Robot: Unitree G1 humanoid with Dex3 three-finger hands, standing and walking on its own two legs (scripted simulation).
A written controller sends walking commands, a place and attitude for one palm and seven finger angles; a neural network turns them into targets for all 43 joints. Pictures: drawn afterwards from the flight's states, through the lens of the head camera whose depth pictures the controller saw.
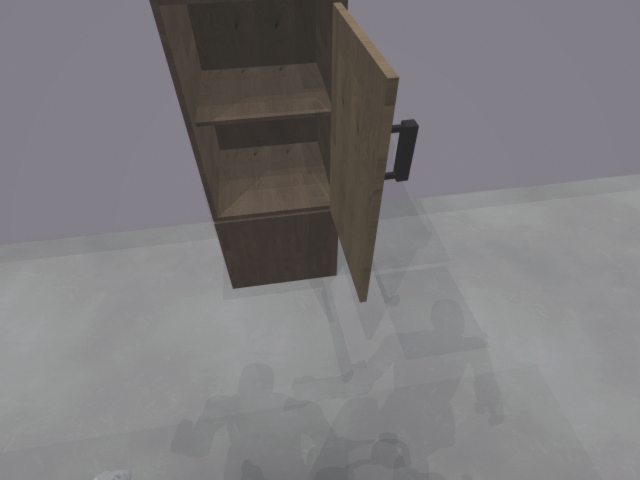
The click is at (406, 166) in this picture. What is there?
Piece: cupboard door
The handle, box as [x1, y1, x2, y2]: [384, 119, 418, 181]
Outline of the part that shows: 413,119 402,120 400,124 392,125 391,132 400,132 394,169 392,172 385,173 384,179 394,178 396,181 406,180 408,177 418,125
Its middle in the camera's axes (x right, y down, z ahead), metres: +0.14 -0.16 +0.73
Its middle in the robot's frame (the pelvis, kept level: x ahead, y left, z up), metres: +0.67 -0.10 +0.05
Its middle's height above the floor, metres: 0.82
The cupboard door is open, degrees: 93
